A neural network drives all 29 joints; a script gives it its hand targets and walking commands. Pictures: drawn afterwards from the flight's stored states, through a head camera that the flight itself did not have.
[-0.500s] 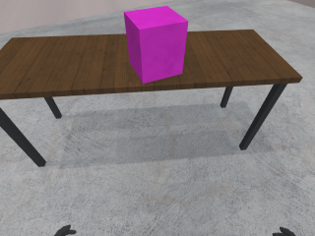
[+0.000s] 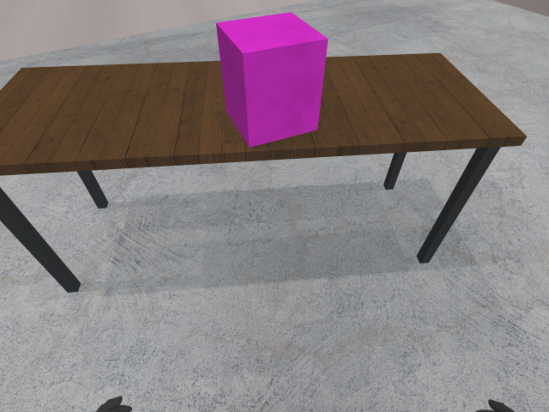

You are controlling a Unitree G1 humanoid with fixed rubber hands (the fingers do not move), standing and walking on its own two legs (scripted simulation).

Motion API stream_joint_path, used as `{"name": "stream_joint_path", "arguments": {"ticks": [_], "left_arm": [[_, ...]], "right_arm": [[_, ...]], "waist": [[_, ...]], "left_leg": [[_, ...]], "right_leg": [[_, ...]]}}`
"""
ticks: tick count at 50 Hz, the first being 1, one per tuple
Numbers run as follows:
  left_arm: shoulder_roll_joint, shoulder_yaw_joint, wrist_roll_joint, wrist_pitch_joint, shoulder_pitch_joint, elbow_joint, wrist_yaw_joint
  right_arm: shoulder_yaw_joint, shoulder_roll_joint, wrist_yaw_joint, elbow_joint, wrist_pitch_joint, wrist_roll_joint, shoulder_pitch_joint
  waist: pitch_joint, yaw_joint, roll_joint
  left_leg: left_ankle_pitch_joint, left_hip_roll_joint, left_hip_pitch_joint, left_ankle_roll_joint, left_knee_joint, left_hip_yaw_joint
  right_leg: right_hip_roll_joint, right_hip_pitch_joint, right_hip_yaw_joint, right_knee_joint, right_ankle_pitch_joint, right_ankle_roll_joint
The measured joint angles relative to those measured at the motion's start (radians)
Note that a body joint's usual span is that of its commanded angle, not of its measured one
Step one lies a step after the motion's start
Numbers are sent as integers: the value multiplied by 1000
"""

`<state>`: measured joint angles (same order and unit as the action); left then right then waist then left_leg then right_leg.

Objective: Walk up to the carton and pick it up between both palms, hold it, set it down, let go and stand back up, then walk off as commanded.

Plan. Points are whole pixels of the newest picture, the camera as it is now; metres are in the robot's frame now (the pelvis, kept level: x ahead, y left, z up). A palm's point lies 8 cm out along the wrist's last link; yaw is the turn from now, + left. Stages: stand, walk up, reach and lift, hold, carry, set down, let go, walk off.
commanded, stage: stand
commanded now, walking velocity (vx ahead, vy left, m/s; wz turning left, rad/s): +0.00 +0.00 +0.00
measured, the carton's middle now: (270, 79) +0.92 +0.03 +0.05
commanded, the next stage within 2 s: none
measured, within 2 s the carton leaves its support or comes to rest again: neither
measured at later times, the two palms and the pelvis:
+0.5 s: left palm out of the picture +0.12 +0.29 -0.09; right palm out of the picture +0.10 -0.31 -0.08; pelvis +0.00 +0.00 +0.00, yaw +0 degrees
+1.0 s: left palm out of the picture +0.12 +0.29 -0.09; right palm out of the picture +0.10 -0.31 -0.08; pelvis +0.00 +0.00 +0.00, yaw +0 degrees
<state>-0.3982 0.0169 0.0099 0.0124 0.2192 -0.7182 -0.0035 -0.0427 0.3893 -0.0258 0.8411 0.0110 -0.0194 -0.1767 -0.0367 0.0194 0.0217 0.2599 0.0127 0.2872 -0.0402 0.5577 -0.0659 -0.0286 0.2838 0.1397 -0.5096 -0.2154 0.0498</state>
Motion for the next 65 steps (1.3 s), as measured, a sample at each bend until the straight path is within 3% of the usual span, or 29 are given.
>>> {"name": "stream_joint_path", "arguments": {"ticks": [65], "left_arm": [[0, 0, 0, -1, 13, -1, 1]], "right_arm": [[0, 0, 0, 0, 0, 0, -15]], "waist": [[5, 0, -12]], "left_leg": [[-4, 0, 0, 0, -1, 0]], "right_leg": [[0, 0, 0, 0, 3, 0]]}}
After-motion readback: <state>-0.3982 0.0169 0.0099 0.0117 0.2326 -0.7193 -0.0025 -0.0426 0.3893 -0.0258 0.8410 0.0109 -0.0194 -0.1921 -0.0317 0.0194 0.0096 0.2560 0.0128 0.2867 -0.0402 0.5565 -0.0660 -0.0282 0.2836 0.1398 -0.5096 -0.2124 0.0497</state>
